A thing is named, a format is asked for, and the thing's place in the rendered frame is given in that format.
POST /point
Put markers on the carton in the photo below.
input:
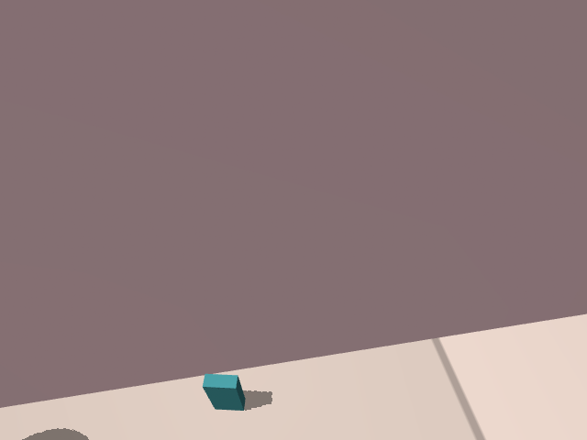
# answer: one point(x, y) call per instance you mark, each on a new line
point(224, 392)

